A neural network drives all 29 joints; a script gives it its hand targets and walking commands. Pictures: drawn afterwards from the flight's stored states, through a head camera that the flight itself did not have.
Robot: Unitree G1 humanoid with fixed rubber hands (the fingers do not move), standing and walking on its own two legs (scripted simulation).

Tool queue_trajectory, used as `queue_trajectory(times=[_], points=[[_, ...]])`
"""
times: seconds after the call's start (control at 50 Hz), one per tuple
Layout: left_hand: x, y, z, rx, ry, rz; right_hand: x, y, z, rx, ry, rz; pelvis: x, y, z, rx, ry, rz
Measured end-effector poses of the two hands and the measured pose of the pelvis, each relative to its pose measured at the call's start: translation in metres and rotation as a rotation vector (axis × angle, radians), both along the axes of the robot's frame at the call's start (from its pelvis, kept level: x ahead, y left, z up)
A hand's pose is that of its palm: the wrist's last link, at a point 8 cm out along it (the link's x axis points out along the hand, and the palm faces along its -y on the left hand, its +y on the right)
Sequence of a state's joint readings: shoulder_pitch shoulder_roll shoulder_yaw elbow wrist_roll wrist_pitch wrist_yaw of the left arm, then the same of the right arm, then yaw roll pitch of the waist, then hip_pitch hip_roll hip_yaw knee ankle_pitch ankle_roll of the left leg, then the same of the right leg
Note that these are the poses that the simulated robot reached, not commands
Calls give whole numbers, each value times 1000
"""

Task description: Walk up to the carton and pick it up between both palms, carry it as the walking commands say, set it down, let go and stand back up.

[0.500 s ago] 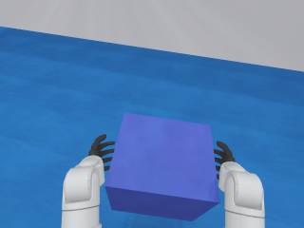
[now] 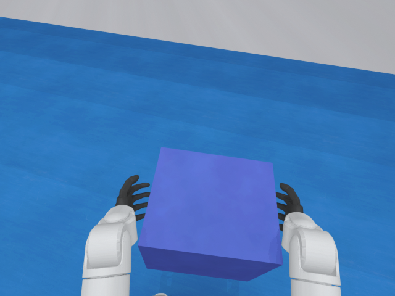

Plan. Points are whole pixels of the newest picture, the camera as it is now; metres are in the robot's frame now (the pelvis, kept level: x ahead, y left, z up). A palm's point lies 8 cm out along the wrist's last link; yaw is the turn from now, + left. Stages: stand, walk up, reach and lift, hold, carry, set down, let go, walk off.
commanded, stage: carry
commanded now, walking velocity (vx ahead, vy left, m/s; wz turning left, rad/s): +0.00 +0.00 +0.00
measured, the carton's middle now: (206, 218) +0.29 +0.00 -0.02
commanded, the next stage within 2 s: hold in 2.00 s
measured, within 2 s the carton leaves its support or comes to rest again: neither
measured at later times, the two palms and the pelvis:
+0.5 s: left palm (127, 195) +0.30 +0.16 +0.06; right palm (285, 197) +0.31 -0.16 +0.05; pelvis +0.05 +0.00 +0.01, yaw +0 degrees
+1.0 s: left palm (136, 199) +0.31 +0.15 +0.03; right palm (285, 200) +0.32 -0.17 +0.02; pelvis +0.07 -0.01 +0.00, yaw +0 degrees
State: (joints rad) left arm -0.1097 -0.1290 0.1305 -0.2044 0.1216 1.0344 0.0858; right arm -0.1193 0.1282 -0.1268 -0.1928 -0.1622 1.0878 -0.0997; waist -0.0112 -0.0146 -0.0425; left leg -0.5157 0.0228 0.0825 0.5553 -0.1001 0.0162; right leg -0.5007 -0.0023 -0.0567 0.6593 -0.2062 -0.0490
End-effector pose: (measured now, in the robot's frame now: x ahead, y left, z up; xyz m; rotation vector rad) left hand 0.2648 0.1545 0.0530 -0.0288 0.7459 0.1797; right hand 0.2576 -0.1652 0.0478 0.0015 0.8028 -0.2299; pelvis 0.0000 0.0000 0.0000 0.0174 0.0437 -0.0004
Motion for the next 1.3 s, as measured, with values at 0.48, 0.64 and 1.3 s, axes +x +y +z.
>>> queue_trajectory(times=[0.48,0.64,1.3], points=[[33,4,5,12,-28,31,47,4,4,-2,-38,44,46,-4,9,-8,19,4],[43,2,-3,16,-19,29,58,2,-3,-7,-33,51,58,-4,9,-8,19,4],[42,-20,-27,29,-23,47,62,-20,-32,5,-52,70,62,-25,4,13,19,5]])
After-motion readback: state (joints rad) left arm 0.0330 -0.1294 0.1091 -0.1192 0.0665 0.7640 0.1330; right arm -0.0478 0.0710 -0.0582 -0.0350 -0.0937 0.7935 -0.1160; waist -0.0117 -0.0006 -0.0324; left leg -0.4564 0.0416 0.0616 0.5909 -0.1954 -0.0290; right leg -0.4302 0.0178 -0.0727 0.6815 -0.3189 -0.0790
